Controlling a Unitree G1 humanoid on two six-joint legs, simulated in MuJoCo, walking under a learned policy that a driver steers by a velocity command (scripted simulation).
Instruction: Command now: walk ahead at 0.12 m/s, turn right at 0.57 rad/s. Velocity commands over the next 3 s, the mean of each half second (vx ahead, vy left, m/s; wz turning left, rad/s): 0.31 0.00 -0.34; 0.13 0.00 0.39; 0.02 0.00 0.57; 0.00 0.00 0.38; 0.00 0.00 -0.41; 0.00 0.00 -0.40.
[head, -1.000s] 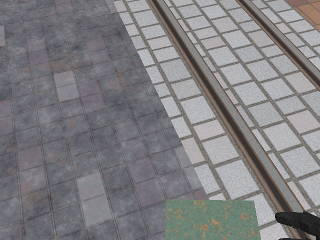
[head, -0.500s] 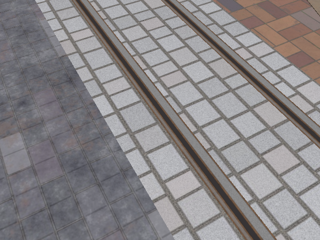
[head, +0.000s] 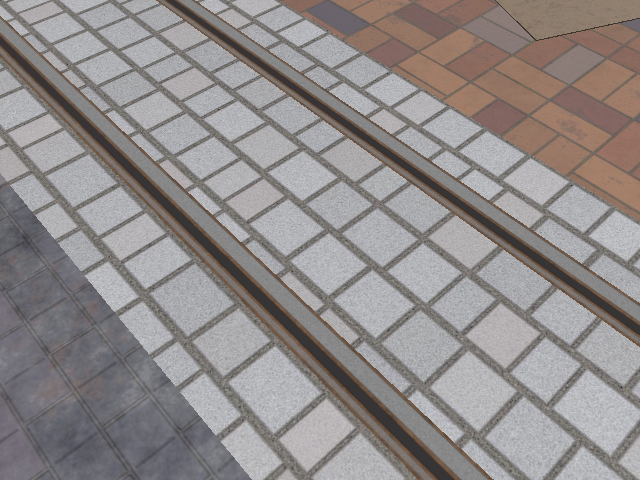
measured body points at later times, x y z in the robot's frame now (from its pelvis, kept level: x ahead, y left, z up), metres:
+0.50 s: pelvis +0.12 -0.05 +0.00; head +0.14 -0.06 +0.45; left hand +0.35 +0.16 -0.07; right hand +0.10 -0.33 -0.13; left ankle +0.05 +0.12 -0.68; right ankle +0.12 -0.15 -0.73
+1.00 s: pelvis +0.24 -0.05 +0.00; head +0.30 -0.03 +0.45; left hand +0.37 +0.24 -0.11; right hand +0.44 -0.31 -0.08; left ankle +0.31 +0.04 -0.73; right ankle +0.18 -0.19 -0.64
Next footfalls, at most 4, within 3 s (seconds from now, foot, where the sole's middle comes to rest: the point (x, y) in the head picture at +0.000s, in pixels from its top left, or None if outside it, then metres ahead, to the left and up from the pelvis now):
0.44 right None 0.16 -0.16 -0.77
0.88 left None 0.35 0.04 -0.77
1.28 right None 0.37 -0.19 -0.77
1.70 left None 0.24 0.05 -0.77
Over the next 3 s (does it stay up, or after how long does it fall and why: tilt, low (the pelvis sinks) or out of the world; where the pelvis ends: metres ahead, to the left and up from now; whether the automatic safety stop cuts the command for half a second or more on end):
stays up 0.24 -0.07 0.01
